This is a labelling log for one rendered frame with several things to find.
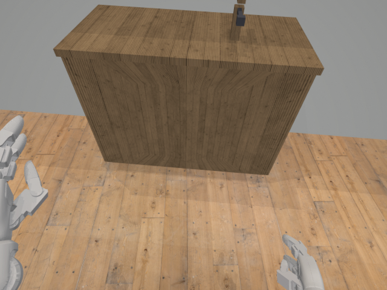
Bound left robot hand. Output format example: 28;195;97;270
0;115;48;241

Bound right robot hand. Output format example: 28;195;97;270
277;234;325;290

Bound left robot forearm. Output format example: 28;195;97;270
0;240;24;290

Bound counter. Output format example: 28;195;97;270
53;0;324;175

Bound tap lever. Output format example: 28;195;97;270
236;8;246;27

